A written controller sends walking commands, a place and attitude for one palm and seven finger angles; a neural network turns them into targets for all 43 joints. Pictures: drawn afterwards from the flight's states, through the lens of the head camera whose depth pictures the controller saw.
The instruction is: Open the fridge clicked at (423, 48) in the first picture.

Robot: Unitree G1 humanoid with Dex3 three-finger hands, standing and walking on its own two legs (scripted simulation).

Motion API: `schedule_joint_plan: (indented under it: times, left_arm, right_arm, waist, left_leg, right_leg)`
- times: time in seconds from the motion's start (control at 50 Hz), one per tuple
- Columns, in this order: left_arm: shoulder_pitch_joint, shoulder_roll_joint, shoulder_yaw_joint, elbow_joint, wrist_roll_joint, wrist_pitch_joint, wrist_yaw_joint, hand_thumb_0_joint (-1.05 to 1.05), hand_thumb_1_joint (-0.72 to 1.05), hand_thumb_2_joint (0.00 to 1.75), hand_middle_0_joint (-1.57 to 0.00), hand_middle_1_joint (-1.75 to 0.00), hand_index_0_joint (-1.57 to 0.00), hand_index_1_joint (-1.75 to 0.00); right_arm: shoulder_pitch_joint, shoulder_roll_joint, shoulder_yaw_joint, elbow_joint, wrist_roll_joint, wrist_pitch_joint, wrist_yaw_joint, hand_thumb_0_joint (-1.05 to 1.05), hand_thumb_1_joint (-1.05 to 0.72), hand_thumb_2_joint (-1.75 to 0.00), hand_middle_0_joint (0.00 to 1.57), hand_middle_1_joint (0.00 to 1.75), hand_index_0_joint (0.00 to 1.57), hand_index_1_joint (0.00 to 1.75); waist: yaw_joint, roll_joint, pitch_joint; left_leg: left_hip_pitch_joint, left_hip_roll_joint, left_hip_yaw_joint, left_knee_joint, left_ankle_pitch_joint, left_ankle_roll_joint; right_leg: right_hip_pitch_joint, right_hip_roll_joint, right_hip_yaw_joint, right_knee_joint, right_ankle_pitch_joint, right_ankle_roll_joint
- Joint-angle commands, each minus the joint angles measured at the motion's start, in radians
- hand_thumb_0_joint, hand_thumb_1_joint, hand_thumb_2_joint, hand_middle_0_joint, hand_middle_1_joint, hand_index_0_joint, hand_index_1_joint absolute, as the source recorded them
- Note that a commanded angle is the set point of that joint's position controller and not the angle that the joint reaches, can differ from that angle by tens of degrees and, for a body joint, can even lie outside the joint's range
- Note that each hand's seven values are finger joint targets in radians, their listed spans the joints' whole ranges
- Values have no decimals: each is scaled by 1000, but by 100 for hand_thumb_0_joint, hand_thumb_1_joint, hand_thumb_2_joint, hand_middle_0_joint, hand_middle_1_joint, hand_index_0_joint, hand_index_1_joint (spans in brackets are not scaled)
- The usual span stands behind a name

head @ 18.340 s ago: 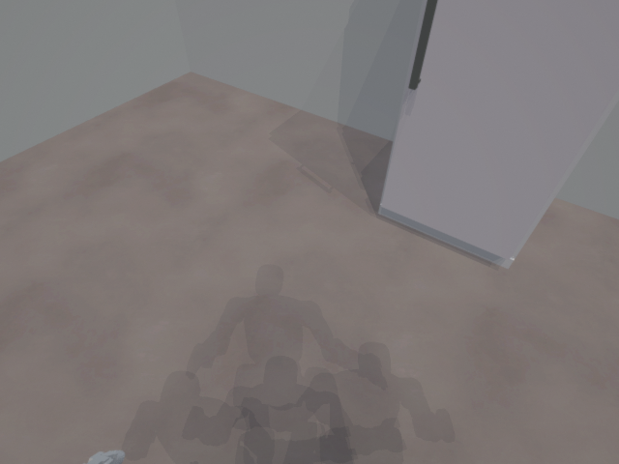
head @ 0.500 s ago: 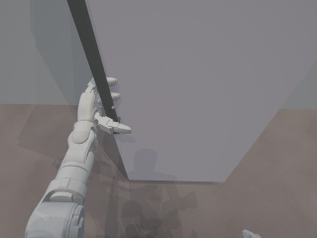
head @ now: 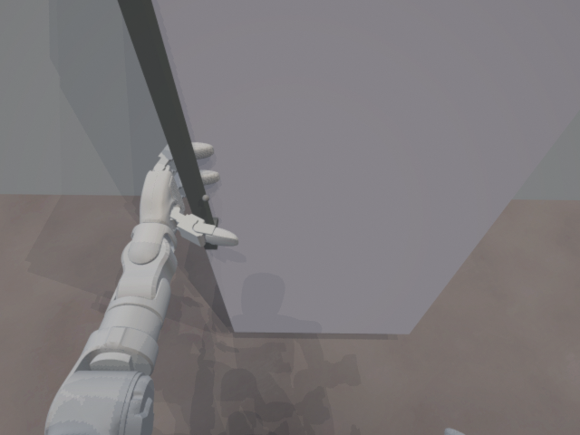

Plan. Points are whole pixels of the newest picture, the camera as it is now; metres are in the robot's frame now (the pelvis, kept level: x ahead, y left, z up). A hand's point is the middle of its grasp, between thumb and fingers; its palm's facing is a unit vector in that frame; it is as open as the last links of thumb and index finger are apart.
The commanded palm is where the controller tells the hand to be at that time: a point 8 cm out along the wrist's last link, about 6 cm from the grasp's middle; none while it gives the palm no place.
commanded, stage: grip the handle and tug to test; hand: left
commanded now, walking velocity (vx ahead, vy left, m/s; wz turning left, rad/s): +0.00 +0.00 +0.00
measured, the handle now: (182, 128) +0.47 +0.14 +0.18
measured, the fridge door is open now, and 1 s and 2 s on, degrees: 0 0 2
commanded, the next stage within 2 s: pull the door a little, standing still in 1.42 s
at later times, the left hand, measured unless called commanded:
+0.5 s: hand (198, 202) +0.41 +0.13 +0.10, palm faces -0.03 -1.00 -0.01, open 8.6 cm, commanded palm +0.38 +0.18 +0.10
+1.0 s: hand (205, 199) +0.42 +0.12 +0.10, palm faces -0.01 -1.00 -0.01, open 5.6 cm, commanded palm +0.39 +0.17 +0.10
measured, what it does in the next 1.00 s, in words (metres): stands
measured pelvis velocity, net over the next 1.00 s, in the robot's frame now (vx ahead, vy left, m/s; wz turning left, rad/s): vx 0.00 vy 0.00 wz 0.01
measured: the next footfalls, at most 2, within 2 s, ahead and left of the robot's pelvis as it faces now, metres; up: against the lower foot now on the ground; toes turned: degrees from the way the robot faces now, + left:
none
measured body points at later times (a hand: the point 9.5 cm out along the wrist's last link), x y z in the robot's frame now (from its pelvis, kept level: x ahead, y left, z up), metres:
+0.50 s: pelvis -0.01 +0.01 +0.00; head +0.03 +0.01 +0.45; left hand +0.41 +0.18 +0.10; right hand +0.09 -0.24 -0.11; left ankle +0.01 +0.11 -0.72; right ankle -0.01 -0.11 -0.72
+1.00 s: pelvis +0.00 +0.00 +0.00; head +0.04 +0.00 +0.45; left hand +0.41 +0.17 +0.10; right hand +0.07 -0.25 -0.12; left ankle +0.01 +0.11 -0.72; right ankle -0.01 -0.11 -0.72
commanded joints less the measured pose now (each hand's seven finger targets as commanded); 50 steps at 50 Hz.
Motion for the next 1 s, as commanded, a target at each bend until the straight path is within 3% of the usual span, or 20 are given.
schedule_joint_plan:
  times: [0.0, 0.04, 0.06, 0.16, 0.24, 0.3, 0.38, 0.44, 0.46, 0.48, 0.58, 0.64, 0.72, 0.76, 0.8, 0.86, 0.98]
  left_arm:
    - [-362, 160, 43, -242, -14, -58, -4, 0, -45, 32, -30, -121, -30, -121]
    - [-386, 150, 27, -232, -9, -47, -5, 0, -36, 36, -32, -122, -32, -122]
    - [-402, 135, 10, -237, -6, -43, -6, 0, -31, 38, -32, -123, -32, -123]
    - [-392, 102, -10, -315, -11, -52, 0, 0, -8, 48, -35, -126, -35, -126]
    - [-386, 130, 11, -268, -14, -43, 6, 0, 11, 56, -36, -129, -36, -129]
    - [-382, 128, 13, -258, -4, -32, 10, 0, 25, 62, -38, -131, -38, -131]
    - [-444, 145, 12, -253, 3, -36, 6, 0, 43, 70, -40, -133, -40, -133]
    - [-428, 154, 24, -255, -8, -49, -2, 0, 57, 76, -42, -135, -42, -135]
    - [-432, 129, 8, -246, -14, -48, -7, 0, 62, 78, -42, -136, -42, -136]
    - [-450, 143, 14, -233, -15, -50, -7, 0, 67, 80, -43, -137, -43, -137]
    - [-476, 116, -8, -209, -11, -54, -3, 0, 90, 90, -45, -140, -45, -140]
    - [-474, 153, 21, -202, 1, -58, 9, 0, 90, 90, -45, -140, -45, -140]
    - [-432, 133, 28, -226, -6, -58, 17, 0, 90, 90, -45, -140, -45, -140]
    - [-434, 141, 22, -223, 1, -58, 22, 0, 90, 90, -45, -140, -45, -140]
    - [-449, 110, -7, -246, 7, -60, 22, 0, 90, 90, -45, -140, -45, -140]
    - [-460, 101, -21, -226, 13, -60, 25, 0, 90, 90, -45, -140, -45, -140]
    - [-484, 115, -17, -219, 16, -61, 19, 0, 90, 90, -45, -140, -45, -140]
  right_arm:
    - [9, -132, -51, -116, 5, -32, -7, 0, -90, -90, 20, 30, 20, 30]
    - [8, -132, -49, -115, 5, -30, -9, 0, -90, -90, 20, 30, 20, 30]
    - [1, -129, -48, -115, 7, -30, -9, 0, -90, -90, 20, 30, 20, 30]
    - [-3, -124, -51, -123, 4, -36, -5, 0, -90, -90, 20, 30, 20, 30]
    - [4, -134, -50, -112, 3, -33, -8, 0, -90, -90, 20, 30, 20, 30]
    - [-14, -129, -46, -120, 4, -32, -8, 0, -90, -90, 20, 30, 20, 30]
    - [-16, -128, -42, -115, 4, -31, -13, 0, -90, -90, 20, 30, 20, 30]
    - [-13, -131, -44, -120, 4, -34, -17, 0, -90, -90, 20, 30, 20, 30]
    - [-19, -127, -40, -120, 4, -37, -16, 0, -90, -90, 20, 30, 20, 30]
    - [-16, -131, -41, -113, 6, -37, -17, 0, -90, -90, 20, 30, 20, 30]
    - [-8, -133, -43, -106, 6, -44, -15, 0, -90, -90, 20, 30, 20, 30]
    - [12, -140, -48, -100, 0, -42, -14, 0, -90, -90, 20, 30, 20, 30]
    - [9, -132, -50, -107, -1, -45, -7, 0, -90, -90, 20, 30, 20, 30]
    - [13, -135, -49, -105, -1, -42, -5, 0, -90, -90, 20, 30, 20, 30]
    - [11, -132, -51, -107, -1, -43, -3, 0, -90, -90, 20, 30, 20, 30]
    - [14, -133, -49, -105, -1, -43, -4, 0, -90, -90, 20, 30, 20, 30]
    - [21, -133, -52, -95, -1, -43, -7, 0, -90, -90, 20, 30, 20, 30]
  waist:
    - [12, -68, -328]
    - [0, -72, -287]
    - [-7, -43, -273]
    - [5, 7, -346]
    - [-7, -101, -298]
    - [5, -58, -272]
    - [-9, -16, -272]
    - [2, -36, -312]
    - [-2, -15, -302]
    - [-8, -36, -288]
    - [-14, -19, -286]
    - [-5, -37, -319]
    - [7, -22, -338]
    - [0, -52, -311]
    - [-7, -23, -310]
    - [-13, -35, -285]
    - [-19, -48, -309]
  left_leg:
    - [197, -50, -63, -61, 281, 21]
    - [184, -49, -65, -63, 260, 22]
    - [188, -50, -64, -64, 253, 22]
    - [260, -44, -76, -56, 314, 16]
    - [213, -42, -80, -61, 283, 20]
    - [194, -48, -73, -73, 229, 18]
    - [204, -50, -75, -69, 209, 19]
    - [213, -48, -80, -66, 229, 18]
    - [212, -48, -79, -67, 225, 16]
    - [204, -48, -83, -67, 206, 16]
    - [214, -44, -90, -69, 194, 14]
    - [211, -44, -93, -64, 228, 14]
    - [229, -42, -87, -59, 269, 10]
    - [204, -42, -87, -63, 258, 13]
    - [219, -41, -84, -62, 248, 13]
    - [207, -41, -90, -64, 226, 15]
    - [210, -45, -82, -54, 230, 20]
  right_leg:
    - [126, 45, 37, -80, 412, 5]
    - [109, 43, 35, -85, 386, 5]
    - [89, 44, 37, -87, 379, 6]
    - [87, 46, 29, -73, 391, -2]
    - [96, 47, 25, -80, 378, 4]
    - [84, 44, 29, -88, 335, 3]
    - [65, 42, 36, -94, 310, 2]
    - [93, 43, 34, -86, 321, -2]
    - [81, 45, 32, -86, 320, -2]
    - [71, 46, 33, -90, 303, -1]
    - [34, 49, 26, -87, 269, -1]
    - [59, 47, 24, -74, 295, -3]
    - [64, 50, 23, -69, 332, -3]
    - [69, 51, 23, -72, 332, 0]
    - [50, 51, 24, -74, 320, 0]
    - [39, 51, 22, -79, 298, -1]
    - [51, 50, 33, -80, 323, 3]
